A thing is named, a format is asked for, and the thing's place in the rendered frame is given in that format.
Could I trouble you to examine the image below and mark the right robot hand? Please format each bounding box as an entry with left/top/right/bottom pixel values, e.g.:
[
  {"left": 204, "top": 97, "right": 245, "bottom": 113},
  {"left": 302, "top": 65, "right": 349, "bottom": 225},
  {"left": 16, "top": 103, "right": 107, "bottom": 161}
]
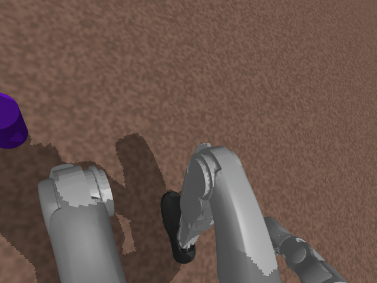
[{"left": 263, "top": 216, "right": 293, "bottom": 256}]

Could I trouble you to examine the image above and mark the right robot foot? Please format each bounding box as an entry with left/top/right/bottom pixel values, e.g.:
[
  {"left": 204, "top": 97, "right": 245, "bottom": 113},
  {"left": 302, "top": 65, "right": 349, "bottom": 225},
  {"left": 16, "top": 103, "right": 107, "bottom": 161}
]
[{"left": 161, "top": 191, "right": 196, "bottom": 264}]

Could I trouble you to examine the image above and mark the can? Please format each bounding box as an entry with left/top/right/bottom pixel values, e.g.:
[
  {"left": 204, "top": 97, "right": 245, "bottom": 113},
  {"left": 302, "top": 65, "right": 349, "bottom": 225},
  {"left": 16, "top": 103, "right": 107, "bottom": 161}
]
[{"left": 0, "top": 93, "right": 28, "bottom": 149}]

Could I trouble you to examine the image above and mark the right robot arm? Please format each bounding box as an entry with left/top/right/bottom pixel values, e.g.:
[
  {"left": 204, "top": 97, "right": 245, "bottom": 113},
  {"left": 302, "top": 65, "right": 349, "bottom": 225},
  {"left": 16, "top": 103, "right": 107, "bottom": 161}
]
[{"left": 279, "top": 236, "right": 348, "bottom": 283}]

